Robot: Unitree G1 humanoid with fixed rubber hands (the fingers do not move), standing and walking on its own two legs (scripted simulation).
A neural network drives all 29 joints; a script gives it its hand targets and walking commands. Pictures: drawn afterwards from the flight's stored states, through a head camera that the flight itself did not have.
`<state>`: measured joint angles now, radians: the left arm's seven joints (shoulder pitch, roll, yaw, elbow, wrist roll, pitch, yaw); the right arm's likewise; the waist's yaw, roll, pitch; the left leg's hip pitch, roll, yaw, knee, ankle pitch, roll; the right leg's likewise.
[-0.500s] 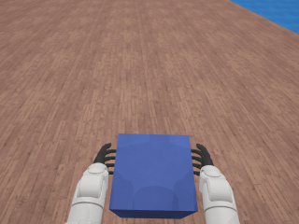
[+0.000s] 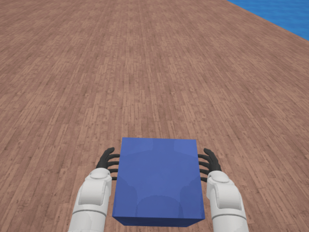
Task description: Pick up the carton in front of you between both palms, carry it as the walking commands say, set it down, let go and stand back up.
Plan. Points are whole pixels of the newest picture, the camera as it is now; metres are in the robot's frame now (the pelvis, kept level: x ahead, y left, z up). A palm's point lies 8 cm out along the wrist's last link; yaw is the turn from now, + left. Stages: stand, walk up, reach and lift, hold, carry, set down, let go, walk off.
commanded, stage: carry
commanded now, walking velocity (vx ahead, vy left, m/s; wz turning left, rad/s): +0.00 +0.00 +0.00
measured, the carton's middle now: (157, 186) +0.31 +0.00 -0.06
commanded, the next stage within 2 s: hold in 0.28 s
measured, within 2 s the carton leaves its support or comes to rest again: neither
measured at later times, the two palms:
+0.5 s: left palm (111, 173) +0.29 +0.12 +0.04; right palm (226, 188) +0.26 -0.17 +0.04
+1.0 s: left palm (106, 162) +0.32 +0.14 +0.04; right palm (218, 183) +0.26 -0.15 +0.05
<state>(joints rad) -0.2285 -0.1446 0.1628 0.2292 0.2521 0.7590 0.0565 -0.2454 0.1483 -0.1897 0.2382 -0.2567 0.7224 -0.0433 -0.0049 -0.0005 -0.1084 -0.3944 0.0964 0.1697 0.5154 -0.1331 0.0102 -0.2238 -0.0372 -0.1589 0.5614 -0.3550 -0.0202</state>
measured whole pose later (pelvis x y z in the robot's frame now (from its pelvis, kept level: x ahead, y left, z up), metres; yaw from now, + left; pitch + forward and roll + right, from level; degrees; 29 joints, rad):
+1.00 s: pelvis +0.01 +0.05 +0.01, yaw -11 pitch -6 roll +0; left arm -0.26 -0.15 0.20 0.26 0.29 0.74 0.03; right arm -0.29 0.16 -0.26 0.34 -0.29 0.67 0.00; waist 0.01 -0.05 0.02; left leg -0.15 -0.03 0.00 0.39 -0.14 0.02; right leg -0.05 0.00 0.12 0.41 -0.26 0.02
